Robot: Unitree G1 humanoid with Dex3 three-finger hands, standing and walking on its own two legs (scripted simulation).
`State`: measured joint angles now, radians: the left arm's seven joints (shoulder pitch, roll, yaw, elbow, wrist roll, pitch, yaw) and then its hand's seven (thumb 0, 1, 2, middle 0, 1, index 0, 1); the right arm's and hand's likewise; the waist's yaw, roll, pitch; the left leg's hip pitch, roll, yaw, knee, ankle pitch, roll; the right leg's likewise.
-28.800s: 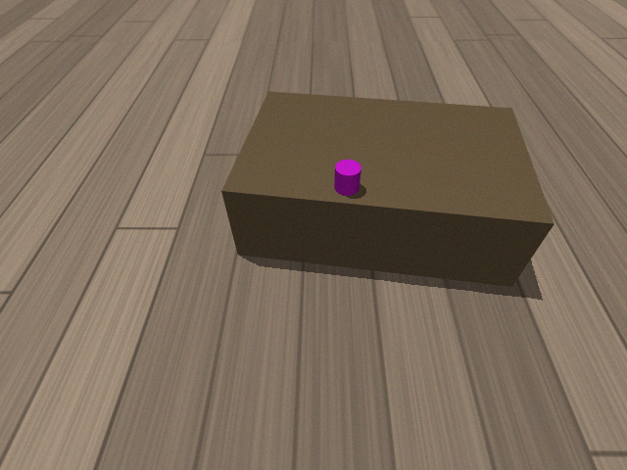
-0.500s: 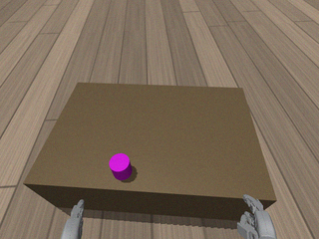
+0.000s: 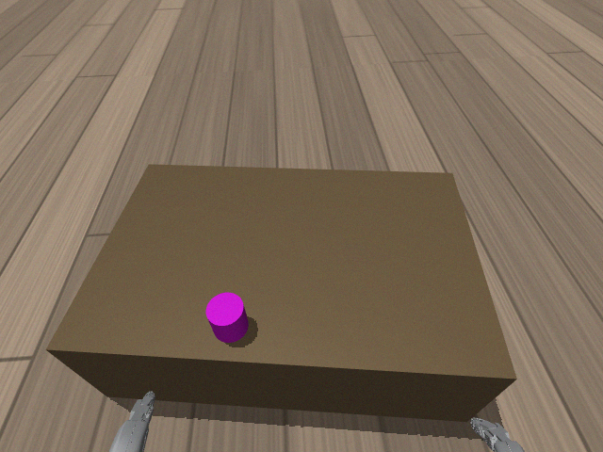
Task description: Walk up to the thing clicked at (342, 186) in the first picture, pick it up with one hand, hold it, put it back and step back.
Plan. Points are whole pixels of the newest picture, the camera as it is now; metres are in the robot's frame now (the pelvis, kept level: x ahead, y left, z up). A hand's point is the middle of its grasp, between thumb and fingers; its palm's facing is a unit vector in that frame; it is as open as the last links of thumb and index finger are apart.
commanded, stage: home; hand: left
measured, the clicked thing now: (228, 317) +0.48 +0.21 -0.33
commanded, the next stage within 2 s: stand in 1.46 s
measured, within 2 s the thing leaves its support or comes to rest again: neither
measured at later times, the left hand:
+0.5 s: hand out of the picture +0.06 +0.25 -0.11, palm faces +0.03 -0.92 -0.39, open 17.6 cm
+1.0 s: hand out of the picture +0.05 +0.24 -0.11, palm faces +0.03 -0.93 -0.37, open 17.6 cm
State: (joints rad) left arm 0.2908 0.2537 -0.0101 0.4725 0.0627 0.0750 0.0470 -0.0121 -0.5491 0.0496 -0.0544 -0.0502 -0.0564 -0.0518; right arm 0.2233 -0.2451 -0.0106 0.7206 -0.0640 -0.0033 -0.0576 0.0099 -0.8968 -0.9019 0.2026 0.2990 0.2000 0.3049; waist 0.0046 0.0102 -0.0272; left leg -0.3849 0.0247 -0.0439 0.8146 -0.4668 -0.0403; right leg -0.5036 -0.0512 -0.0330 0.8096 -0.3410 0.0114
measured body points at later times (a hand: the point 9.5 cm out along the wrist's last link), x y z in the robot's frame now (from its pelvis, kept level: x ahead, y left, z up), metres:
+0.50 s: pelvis +0.00 -0.01 +0.03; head -0.01 -0.03 +0.48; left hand +0.06 +0.29 -0.09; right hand +0.06 -0.28 -0.11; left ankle -0.02 +0.15 -0.70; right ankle +0.05 -0.13 -0.70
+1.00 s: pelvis +0.00 -0.01 +0.04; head +0.00 -0.03 +0.49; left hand +0.04 +0.29 -0.09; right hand +0.06 -0.30 -0.11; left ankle -0.02 +0.15 -0.70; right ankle +0.05 -0.13 -0.70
